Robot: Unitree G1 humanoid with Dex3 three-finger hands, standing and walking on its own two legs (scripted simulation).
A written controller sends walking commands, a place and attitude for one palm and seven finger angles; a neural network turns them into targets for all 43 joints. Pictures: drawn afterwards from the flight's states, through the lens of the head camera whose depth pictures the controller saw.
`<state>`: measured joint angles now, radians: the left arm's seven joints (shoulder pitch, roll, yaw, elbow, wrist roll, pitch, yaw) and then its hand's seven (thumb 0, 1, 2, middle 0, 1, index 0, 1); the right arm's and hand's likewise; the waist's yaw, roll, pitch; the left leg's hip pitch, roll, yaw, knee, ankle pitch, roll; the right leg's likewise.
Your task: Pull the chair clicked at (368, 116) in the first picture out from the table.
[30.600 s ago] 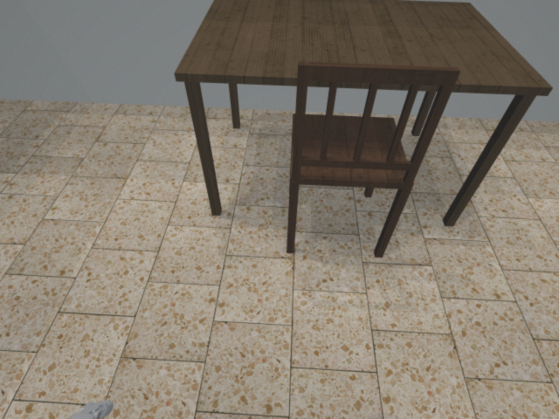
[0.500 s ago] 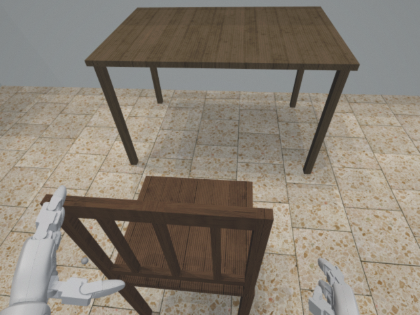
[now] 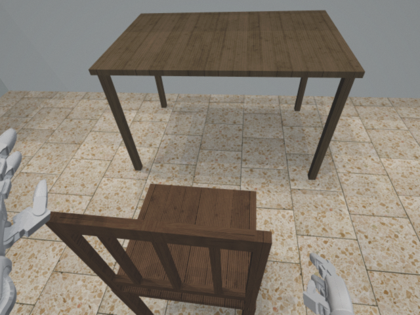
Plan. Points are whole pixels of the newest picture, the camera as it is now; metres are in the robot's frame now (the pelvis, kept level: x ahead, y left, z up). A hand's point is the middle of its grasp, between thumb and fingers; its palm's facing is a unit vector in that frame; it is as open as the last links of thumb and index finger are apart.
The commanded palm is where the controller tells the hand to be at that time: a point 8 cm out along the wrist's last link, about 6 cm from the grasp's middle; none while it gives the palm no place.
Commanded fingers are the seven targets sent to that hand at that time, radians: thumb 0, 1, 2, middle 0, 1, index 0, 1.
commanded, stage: draw the hand back to the body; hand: left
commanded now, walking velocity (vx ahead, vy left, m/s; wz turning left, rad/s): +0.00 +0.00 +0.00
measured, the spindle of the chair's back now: (169, 265) +0.24 +0.14 -0.10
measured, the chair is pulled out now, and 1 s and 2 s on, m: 0.65 0.65 0.65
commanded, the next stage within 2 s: step back with the hand held close in 0.32 s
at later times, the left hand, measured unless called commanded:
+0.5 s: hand (58, 216) +0.20 +0.26 +0.16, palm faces +0.43 -0.78 -0.45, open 7.5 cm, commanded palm +0.15 +0.29 +0.18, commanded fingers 0.00 0.90 0.90 -0.20 -0.30 -0.20 -0.30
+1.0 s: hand (18, 268) +0.12 +0.26 +0.16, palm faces +0.38 -0.77 -0.51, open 7.4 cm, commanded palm +0.07 +0.30 +0.18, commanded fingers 0.00 0.90 0.90 -0.20 -0.30 -0.20 -0.30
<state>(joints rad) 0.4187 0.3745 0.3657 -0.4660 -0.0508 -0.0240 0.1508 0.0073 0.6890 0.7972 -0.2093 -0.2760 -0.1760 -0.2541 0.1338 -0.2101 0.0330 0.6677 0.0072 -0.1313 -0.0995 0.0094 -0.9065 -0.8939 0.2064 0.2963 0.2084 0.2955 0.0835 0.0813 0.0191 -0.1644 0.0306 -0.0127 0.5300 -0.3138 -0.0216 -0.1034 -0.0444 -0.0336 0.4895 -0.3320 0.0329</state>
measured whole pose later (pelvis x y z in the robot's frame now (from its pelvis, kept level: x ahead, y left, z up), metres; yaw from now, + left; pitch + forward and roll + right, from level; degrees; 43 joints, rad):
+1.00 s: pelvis -0.08 +0.01 +0.00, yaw -2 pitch +0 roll -1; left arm 0.57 0.41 0.39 -0.52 -0.05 -0.13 0.15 0.02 0.89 0.90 -0.22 -0.30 -0.21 -0.30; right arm 0.17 -0.23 -0.01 0.61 0.02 -0.05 -0.12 0.01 -0.91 -0.89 0.20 0.30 0.21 0.30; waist 0.04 0.04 0.04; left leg -0.33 0.04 0.02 0.52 -0.19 -0.01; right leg -0.29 -0.03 0.00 0.49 -0.19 0.04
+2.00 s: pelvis -0.21 +0.02 -0.01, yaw -4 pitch +2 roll -1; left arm 0.60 0.46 0.47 -0.53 -0.06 -0.24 0.12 0.01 0.88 0.90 -0.22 -0.30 -0.21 -0.30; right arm 0.22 -0.20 -0.01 0.63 0.03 -0.13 -0.07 0.01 -0.91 -0.89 0.21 0.30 0.21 0.30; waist -0.02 -0.02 -0.01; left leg -0.32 0.00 0.02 0.58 -0.23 0.03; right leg -0.25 -0.03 -0.01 0.62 -0.35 0.03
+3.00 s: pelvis -0.25 +0.00 +0.00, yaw -1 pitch -1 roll -1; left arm 0.38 0.22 -0.01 0.92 0.01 0.04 0.01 0.00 0.98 0.89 -0.21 -0.30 -0.20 -0.29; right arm 0.31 -0.17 0.01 0.96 -0.02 0.02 0.00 0.00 -0.91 -0.89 0.20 0.30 0.21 0.29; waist 0.02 -0.05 0.06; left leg -0.31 -0.01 -0.05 0.52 -0.20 0.01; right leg -0.24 -0.01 -0.10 0.48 -0.22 -0.01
